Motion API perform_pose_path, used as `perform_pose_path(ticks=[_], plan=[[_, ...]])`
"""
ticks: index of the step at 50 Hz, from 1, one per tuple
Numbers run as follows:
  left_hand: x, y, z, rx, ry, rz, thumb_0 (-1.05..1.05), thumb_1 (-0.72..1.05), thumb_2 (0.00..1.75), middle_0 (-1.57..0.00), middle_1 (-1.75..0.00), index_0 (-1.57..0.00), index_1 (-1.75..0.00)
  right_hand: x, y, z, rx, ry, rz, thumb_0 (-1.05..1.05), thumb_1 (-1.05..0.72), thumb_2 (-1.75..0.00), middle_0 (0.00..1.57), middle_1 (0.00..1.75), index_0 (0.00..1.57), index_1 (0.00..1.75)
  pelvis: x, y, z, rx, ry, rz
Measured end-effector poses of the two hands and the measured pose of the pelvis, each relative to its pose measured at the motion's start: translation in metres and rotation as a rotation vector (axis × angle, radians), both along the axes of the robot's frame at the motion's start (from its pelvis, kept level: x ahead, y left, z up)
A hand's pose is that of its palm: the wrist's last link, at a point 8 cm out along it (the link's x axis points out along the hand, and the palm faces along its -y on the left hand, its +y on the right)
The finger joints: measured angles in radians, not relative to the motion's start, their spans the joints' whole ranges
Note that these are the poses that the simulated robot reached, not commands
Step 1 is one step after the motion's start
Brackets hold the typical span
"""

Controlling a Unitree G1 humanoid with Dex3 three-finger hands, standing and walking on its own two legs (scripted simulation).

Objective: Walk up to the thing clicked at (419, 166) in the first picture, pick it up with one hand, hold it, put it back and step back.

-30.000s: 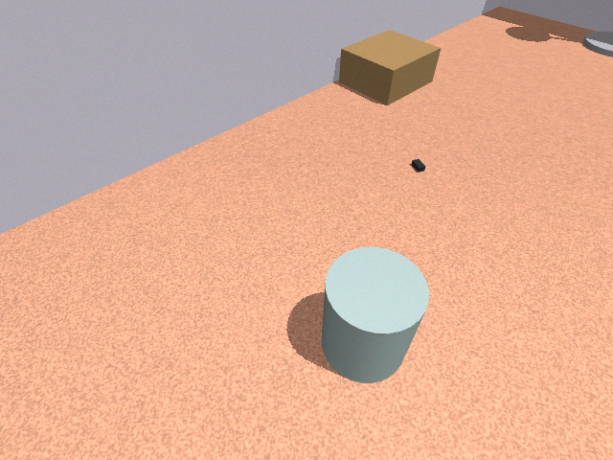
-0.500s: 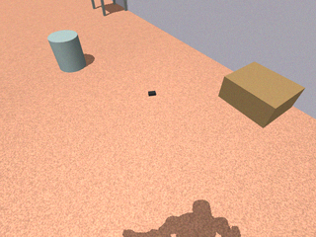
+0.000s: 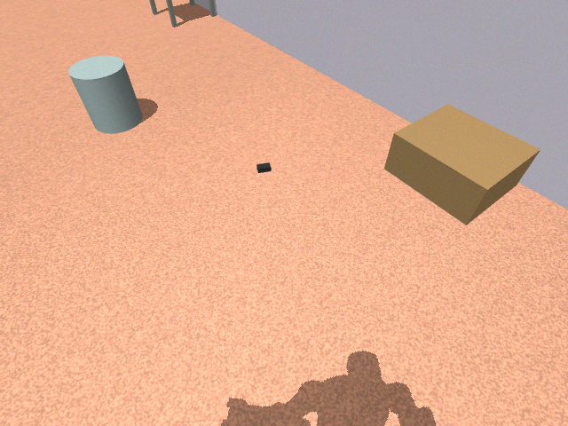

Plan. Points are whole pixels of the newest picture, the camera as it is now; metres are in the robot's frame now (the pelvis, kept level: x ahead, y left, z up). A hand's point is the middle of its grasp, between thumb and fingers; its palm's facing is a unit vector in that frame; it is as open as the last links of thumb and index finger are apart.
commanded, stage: stand
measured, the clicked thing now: (263, 167) +1.50 +0.18 -0.77
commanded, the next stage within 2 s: none
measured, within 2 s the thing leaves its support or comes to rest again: neither
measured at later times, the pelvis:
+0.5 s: pelvis +0.01 +0.00 +0.00, yaw +0 degrees
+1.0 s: pelvis +0.00 +0.00 +0.00, yaw -1 degrees
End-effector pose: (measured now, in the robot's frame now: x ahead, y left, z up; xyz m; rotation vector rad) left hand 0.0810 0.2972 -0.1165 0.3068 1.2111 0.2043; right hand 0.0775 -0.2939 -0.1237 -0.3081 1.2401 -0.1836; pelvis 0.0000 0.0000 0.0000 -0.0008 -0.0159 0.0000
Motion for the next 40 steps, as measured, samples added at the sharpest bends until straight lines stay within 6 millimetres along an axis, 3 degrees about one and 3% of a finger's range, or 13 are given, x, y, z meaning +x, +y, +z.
perform_pose_path(ticks=[8,24,40], plan=[[0.011,-0.001,0.001,-0.001,-0.005,-0.001,0.00,0.90,0.90,-0.20,-0.30,-0.21,-0.30,0.008,-0.002,0.001,-0.005,-0.004,0.004,0.01,-0.90,-0.89,0.20,0.30,0.20,0.30,0.006,-0.001,0.000,-0.001,0.006,-0.002],[0.008,-0.001,0.000,-0.002,0.015,0.012,0.00,0.90,0.90,-0.20,-0.30,-0.20,-0.30,0.015,0.000,0.002,-0.007,-0.013,0.006,0.01,-0.90,-0.89,0.20,0.30,0.20,0.30,0.013,0.000,0.001,-0.001,0.001,-0.007],[-0.001,0.001,0.000,-0.002,0.009,0.004,0.00,0.90,0.90,-0.20,-0.30,-0.20,-0.30,0.004,0.001,0.004,-0.008,-0.026,-0.001,0.01,-0.90,-0.89,0.20,0.30,0.20,0.30,0.005,0.002,0.001,0.001,-0.015,-0.013]])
